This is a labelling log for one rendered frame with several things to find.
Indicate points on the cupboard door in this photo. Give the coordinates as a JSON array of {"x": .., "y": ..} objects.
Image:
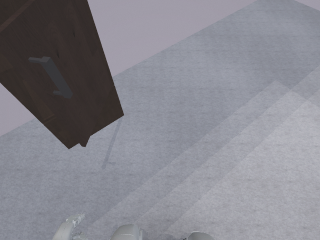
[{"x": 62, "y": 30}]

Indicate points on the left robot thigh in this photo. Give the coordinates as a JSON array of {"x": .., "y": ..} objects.
[{"x": 127, "y": 232}]

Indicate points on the robot left hand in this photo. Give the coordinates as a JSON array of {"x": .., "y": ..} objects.
[{"x": 65, "y": 230}]

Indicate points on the handle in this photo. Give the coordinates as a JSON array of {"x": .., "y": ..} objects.
[{"x": 55, "y": 75}]

